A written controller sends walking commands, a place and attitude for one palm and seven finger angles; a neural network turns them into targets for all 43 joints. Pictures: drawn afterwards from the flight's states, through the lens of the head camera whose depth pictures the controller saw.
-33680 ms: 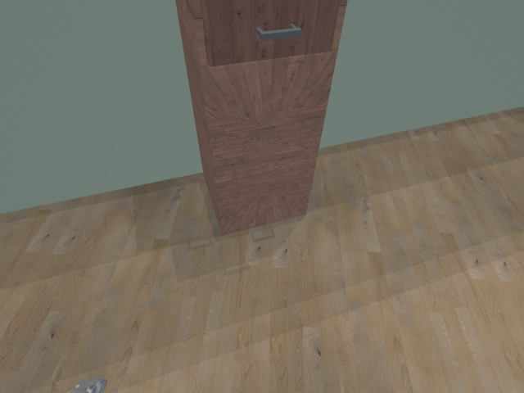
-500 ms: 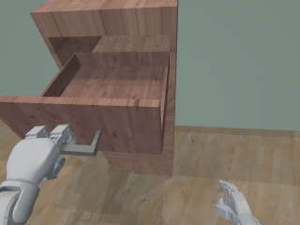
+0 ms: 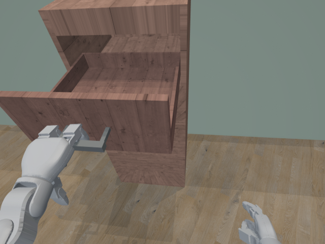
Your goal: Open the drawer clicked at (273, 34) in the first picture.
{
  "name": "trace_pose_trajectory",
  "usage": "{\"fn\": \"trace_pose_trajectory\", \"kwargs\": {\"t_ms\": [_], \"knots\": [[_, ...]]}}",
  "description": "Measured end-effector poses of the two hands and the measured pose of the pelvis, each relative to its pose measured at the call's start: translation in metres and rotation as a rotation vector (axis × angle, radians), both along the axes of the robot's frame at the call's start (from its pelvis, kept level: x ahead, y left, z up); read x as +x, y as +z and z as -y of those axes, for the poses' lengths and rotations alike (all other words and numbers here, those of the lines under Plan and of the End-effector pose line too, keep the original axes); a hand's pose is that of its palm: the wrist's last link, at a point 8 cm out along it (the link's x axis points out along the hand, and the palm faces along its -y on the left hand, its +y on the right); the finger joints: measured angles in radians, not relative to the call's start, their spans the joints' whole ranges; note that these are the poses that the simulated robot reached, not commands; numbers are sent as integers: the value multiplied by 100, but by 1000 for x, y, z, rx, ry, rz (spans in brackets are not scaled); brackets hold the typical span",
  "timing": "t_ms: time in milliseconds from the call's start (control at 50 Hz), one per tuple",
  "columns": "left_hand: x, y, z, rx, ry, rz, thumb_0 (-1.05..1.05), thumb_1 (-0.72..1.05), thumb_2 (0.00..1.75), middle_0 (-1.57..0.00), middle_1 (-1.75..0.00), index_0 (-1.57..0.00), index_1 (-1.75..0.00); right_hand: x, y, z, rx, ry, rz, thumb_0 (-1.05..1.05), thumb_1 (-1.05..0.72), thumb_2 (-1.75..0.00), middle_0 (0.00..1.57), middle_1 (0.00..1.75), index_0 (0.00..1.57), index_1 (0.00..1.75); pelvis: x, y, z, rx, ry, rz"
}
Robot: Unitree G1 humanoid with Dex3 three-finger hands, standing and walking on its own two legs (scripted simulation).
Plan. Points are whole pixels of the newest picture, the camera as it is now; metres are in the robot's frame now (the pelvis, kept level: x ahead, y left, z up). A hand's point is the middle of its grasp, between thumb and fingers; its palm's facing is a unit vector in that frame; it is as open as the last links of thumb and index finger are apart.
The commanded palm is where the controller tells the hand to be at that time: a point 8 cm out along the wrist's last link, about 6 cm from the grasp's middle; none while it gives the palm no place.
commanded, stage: lift the hand off the handle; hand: left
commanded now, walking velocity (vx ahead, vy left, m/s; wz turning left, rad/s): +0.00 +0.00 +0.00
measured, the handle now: (83, 138) +0.29 +0.23 +0.14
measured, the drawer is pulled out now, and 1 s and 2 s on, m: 0.30 0.30 0.30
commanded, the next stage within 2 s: draw the hand back to the body in 1.42 s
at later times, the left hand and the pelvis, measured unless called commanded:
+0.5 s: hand (59, 151) +0.25 +0.26 +0.14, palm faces +0.07 -0.02 -1.00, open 13.4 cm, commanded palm +0.22 +0.27 +0.22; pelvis -0.01 +0.00 +0.00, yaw +1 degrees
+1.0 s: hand (44, 129) +0.26 +0.26 +0.21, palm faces +0.13 +0.01 -0.99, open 13.2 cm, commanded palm +0.22 +0.26 +0.30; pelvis -0.01 +0.01 +0.01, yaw +2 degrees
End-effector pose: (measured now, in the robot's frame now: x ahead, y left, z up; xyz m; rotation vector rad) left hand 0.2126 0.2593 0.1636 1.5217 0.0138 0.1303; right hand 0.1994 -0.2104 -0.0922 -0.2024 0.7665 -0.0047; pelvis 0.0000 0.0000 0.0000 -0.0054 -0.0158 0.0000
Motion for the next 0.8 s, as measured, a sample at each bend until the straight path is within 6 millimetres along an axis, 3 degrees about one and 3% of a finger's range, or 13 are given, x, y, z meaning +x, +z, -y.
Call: {"fn": "trace_pose_trajectory", "kwargs": {"t_ms": [340, 580, 800], "knots": [[13, 12, -1, 22, -30, -26, 0, -49, 30, -34, -119, -36, -122, -3, 3, -3, 12, -11, 26, 1, -90, -90, 20, 30, 20, 30, -8, 2, -1, 2, 6, 25], [12, 51, -4, 35, -70, 46, 0, -49, 30, -39, -122, -38, -123, 13, 12, -17, 29, 33, 67, 1, -90, -90, 20, 30, 20, 30, -5, 5, -6, -1, 13, 36], [18, 67, -5, 50, -75, 9, 0, -49, 30, -44, -125, -43, -126, 19, 14, -29, 49, 80, 65, 1, -90, -90, 20, 30, 20, 30, -9, 6, -8, 0, 22, 36]]}}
